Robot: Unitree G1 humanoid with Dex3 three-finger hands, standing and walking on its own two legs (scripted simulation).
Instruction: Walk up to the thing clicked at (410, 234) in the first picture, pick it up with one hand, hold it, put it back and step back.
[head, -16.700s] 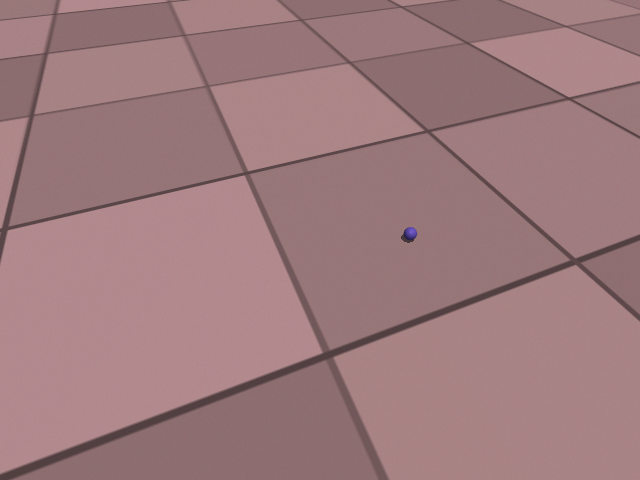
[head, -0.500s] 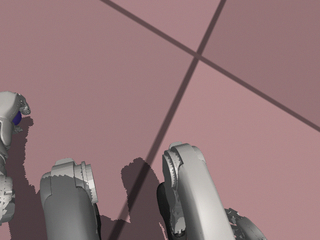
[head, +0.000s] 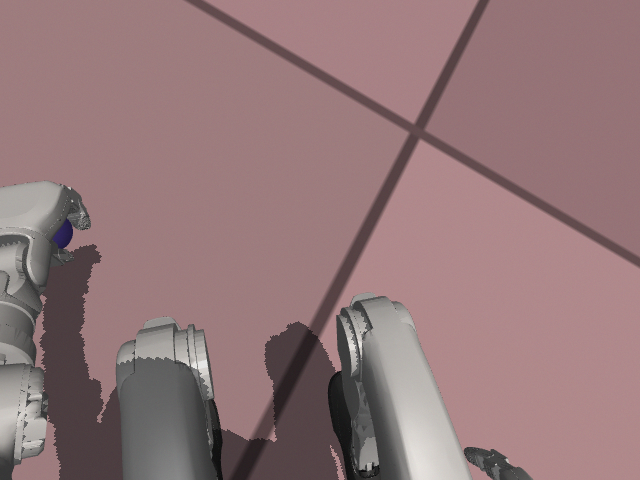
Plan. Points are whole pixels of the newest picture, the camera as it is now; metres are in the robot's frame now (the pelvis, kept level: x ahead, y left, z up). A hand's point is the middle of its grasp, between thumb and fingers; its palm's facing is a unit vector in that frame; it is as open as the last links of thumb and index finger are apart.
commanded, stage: lift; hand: left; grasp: from above
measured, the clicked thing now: (46, 231) +0.45 +0.33 -0.16
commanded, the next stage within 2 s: hold in 1.46 s
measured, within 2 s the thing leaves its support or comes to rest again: neither
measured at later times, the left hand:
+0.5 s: hand out of the picture +0.37 +0.32 +0.02, palm faces -0.41 -0.13 -0.90, open 6.4 cm
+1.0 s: hand out of the picture +0.33 +0.30 +0.22, palm faces -0.44 -0.14 -0.89, open 6.4 cm
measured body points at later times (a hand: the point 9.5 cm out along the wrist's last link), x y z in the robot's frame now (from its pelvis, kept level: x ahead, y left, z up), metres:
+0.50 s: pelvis +0.00 +0.01 +0.12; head +0.17 +0.06 +0.53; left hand +0.39 +0.32 +0.07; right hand +0.15 -0.25 +0.00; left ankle +0.09 +0.14 -0.32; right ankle +0.10 -0.13 -0.32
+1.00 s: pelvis +0.03 +0.01 +0.30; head +0.12 +0.04 +0.74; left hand +0.35 +0.31 +0.27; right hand +0.18 -0.23 +0.18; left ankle +0.09 +0.14 -0.32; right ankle +0.10 -0.13 -0.32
